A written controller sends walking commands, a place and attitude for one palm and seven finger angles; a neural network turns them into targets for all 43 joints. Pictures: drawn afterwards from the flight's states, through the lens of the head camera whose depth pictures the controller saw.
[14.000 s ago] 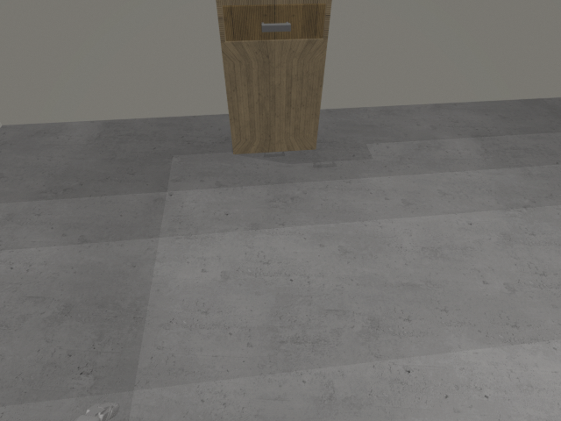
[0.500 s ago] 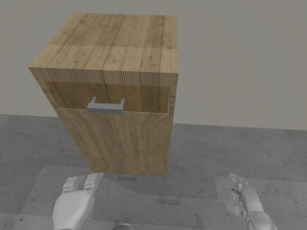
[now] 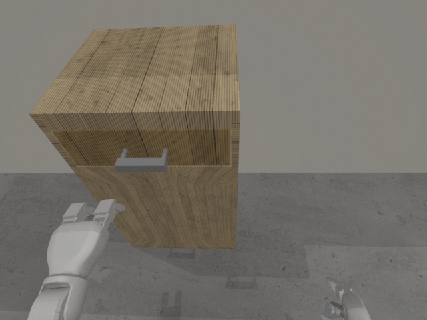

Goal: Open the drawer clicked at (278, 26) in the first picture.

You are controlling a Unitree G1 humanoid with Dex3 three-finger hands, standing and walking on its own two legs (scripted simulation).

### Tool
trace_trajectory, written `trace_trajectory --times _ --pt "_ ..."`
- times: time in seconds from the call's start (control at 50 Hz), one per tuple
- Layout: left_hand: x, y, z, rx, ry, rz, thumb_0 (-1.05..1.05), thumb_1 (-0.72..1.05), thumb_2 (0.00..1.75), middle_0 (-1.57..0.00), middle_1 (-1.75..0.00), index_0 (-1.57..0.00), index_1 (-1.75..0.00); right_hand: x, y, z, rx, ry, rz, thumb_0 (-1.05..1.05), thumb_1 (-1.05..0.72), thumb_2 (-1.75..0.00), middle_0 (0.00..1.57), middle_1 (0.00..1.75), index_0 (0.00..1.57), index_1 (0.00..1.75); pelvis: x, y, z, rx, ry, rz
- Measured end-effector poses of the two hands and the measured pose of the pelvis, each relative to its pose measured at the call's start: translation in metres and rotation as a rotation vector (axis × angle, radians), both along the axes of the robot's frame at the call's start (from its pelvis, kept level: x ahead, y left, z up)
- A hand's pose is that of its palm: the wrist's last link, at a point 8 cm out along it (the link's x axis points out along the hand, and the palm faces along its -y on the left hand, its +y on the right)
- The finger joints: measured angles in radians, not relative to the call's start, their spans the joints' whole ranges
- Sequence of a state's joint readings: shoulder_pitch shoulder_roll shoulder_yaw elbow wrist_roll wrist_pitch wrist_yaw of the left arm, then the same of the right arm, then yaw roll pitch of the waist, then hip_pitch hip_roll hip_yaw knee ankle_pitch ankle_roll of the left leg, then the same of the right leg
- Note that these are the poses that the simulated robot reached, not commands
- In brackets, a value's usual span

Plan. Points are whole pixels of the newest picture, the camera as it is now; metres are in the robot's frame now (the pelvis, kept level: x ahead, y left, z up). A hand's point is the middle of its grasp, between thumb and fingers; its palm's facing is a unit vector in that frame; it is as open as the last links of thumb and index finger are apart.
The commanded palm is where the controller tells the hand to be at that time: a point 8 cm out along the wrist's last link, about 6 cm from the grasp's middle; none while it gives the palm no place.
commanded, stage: raise the hand with hooked fingers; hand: left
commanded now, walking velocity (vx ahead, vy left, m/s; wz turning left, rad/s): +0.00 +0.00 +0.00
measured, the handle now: (143, 158) +0.49 +0.24 -0.03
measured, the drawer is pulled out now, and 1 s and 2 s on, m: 0.00 0.00 0.00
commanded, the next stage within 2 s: move the hooked fingers above the handle in 0.94 s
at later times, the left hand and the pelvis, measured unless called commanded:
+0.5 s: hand (75, 196) +0.29 +0.28 +0.09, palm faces +0.07 -0.07 -0.99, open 13.8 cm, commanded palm +0.27 +0.28 +0.15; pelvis -0.01 +0.03 +0.02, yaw +1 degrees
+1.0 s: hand (80, 197) +0.29 +0.26 +0.10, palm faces +0.09 -0.08 -0.99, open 13.8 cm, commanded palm +0.26 +0.26 +0.16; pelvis -0.02 +0.02 +0.02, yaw +1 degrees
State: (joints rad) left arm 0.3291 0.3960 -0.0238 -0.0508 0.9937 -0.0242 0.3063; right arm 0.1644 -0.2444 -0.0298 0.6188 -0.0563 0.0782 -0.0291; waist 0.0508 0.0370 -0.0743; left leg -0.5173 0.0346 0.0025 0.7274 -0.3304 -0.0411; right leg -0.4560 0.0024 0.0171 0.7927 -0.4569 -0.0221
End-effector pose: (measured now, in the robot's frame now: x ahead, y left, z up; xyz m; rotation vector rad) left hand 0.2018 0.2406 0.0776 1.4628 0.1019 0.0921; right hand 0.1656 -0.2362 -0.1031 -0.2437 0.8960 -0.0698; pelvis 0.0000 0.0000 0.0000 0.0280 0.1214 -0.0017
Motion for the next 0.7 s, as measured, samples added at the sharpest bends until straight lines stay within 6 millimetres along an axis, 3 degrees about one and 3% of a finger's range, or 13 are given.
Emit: trace_trajectory --times 0.12,0.32,0.44,0.6,0.7 --pt "0.017 0.021 0.021 0.018 -0.127 0.039 0.0 -0.16 0.44 -0.3 -0.99 -0.3 -0.99 0.008 0.001 0.002 -0.015 -0.012 -0.022 0.01 -0.91 -0.9 0.2 0.3 0.2 0.3 0.0 0.013 0.0 -0.014 -0.001 0.014" --pt "0.05 0.023 0.048 0.011 -0.109 0.016 0.0 -0.38 0.35 -0.31 -1.13 -0.31 -1.13 0.03 0.045 0.023 0.063 -0.091 -0.005 0.01 -0.91 -0.9 0.2 0.3 0.2 0.3 0.001 0.029 0.01 -0.016 -0.048 0.005" --pt "0.062 0.034 0.062 0.022 -0.087 0.024 0.0 -0.45 0.32 -0.32 -1.18 -0.31 -1.18 0.031 0.064 0.03 0.085 -0.093 0.027 0.01 -0.91 -0.9 0.2 0.3 0.2 0.3 -0.004 0.032 0.015 -0.02 -0.076 0.011" --pt "0.073 0.039 0.081 0.032 -0.063 -0.002 0.0 -0.48 0.3 -0.32 -1.2 -0.32 -1.2 0.015 0.062 0.027 0.073 -0.046 0.026 0.01 -0.91 -0.9 0.2 0.3 0.2 0.3 -0.008 0.034 0.02 -0.023 -0.091 0.019" --pt "0.072 0.036 0.077 0.011 -0.022 -0.026 0.0 -0.48 0.3 -0.32 -1.2 -0.31 -1.2 0.0 0.05 0.023 0.064 -0.012 0.002 0.01 -0.91 -0.9 0.2 0.3 0.2 0.3 -0.009 0.032 0.022 -0.022 -0.091 0.013"
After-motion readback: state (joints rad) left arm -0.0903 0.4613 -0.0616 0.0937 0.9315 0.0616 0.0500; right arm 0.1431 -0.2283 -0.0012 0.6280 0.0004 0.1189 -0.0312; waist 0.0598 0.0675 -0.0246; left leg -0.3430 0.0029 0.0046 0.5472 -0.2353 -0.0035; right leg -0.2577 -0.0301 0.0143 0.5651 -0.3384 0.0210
